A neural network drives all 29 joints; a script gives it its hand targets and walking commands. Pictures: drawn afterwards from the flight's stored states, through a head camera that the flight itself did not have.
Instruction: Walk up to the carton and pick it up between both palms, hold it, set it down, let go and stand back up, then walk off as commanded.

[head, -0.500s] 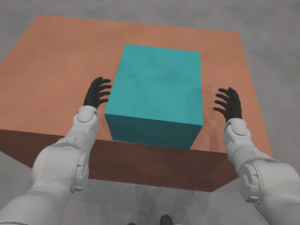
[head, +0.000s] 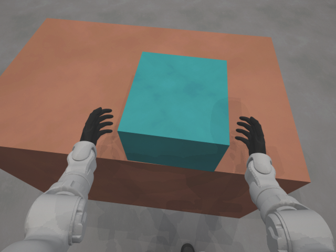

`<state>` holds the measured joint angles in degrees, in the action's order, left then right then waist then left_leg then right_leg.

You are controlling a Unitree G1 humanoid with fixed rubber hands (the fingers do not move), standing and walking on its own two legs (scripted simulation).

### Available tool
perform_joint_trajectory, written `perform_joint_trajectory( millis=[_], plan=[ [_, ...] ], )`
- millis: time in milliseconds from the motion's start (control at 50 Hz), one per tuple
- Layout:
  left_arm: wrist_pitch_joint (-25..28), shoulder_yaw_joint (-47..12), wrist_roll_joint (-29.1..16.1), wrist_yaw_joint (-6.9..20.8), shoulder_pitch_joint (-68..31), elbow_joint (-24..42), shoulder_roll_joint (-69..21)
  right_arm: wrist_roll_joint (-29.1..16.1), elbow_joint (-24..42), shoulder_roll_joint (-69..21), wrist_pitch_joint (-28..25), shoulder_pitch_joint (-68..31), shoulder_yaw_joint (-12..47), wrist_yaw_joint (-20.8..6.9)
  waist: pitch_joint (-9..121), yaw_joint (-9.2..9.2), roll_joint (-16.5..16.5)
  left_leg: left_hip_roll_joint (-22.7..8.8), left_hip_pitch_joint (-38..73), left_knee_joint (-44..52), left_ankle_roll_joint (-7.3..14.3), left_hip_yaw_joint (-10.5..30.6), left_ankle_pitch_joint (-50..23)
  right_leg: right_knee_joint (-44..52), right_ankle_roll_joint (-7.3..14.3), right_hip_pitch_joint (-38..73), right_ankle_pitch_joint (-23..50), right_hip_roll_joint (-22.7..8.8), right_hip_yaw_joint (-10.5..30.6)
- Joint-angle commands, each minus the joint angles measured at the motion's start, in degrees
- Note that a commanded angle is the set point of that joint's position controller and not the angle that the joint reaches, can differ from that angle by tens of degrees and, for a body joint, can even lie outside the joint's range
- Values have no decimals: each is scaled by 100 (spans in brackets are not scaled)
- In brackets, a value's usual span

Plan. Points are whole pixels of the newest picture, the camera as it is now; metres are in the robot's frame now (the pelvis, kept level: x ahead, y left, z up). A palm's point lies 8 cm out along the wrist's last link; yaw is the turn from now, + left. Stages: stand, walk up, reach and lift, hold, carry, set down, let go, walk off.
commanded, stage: set down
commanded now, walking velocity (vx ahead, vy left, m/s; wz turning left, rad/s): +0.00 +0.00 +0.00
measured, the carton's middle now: (177, 110) +0.51 -0.04 -0.03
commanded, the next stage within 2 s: none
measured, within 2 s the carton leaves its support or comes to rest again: neither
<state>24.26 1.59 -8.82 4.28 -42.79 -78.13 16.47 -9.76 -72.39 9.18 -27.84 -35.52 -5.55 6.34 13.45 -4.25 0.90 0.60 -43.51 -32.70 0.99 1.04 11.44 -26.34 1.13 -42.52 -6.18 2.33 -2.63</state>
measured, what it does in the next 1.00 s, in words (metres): stands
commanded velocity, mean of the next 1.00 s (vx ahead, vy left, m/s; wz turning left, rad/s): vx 0.00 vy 0.00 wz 0.00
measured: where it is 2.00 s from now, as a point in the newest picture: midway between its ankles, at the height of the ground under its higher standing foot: outside the picture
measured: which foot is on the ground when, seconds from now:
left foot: down 0.00-1.00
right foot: down 0.00-1.00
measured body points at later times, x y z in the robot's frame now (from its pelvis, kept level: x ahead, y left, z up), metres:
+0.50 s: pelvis -0.01 +0.00 +0.01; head +0.01 +0.02 +0.46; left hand +0.36 +0.22 +0.02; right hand +0.32 -0.23 +0.02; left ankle +0.02 +0.10 -0.72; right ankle +0.05 -0.10 -0.72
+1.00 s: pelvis +0.01 +0.00 +0.01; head -0.01 +0.01 +0.46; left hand +0.28 +0.24 +0.01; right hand +0.25 -0.24 +0.02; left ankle +0.02 +0.10 -0.72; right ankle +0.05 -0.10 -0.72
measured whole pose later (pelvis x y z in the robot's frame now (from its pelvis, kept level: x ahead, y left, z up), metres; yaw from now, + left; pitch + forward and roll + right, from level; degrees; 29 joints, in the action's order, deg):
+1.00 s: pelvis +0.01 +0.00 +0.01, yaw +1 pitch +0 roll -1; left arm 13.9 1.2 -10.4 6.6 -1.8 -36.3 18.1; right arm -11.9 -30.8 7.6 -17.2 3.7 -4.1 7.4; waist 3.0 -2.0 -0.3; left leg 0.8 -15.2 -31.1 1.3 1.0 15.4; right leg -26.3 1.4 -15.0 -11.0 2.3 -2.3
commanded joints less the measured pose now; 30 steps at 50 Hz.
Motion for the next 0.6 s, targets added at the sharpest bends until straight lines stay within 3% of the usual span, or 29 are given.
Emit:
perform_joint_trajectory(
  millis=[0, 100, 240, 320, 460, 580],
  plan=[
    [341, 115, 32, 66, -722, 1678, 1081, -766, 1204, 659, -595, -554, 697, 150, 3012, 90, 329, -63, 2653, -118, -621, 214, -2246, -198, -234, 2791, 1834, -46, 223],
    [231, 20, -142, 120, -249, 2034, 1141, -876, 1599, 691, -499, -241, 728, 110, 2415, 125, 167, -49, 2604, 51, -572, 200, -1775, -68, -206, 3006, 1334, -46, 246],
    [48, -434, -613, 131, -328, 1732, 1185, -825, 1683, 670, 155, -297, 719, 62, 985, 44, -102, -109, 2122, 576, -327, 152, 182, 110, -137, 2962, -639, -173, 259],
    [-12, -644, -785, 120, -157, 1815, 1207, -732, 1947, 557, 422, -59, 691, 118, 715, -4, -223, -173, 1994, 825, -225, 158, 830, 145, -176, 3210, -1164, -278, 324],
    [-133, -460, -687, 138, 470, 2350, 1287, -674, 2494, 395, 508, 636, 824, 199, 802, 165, -185, -157, 2403, 797, -255, 164, 398, 188, -187, 3510, -827, -311, 388],
    [-312, -279, -602, 150, 1139, 3227, 1312, -620, 3170, 381, 485, 1263, 746, 225, 582, 256, -22, -170, 2914, 779, -355, 200, -147, 259, -106, 3664, -389, -220, 359]
  ],
)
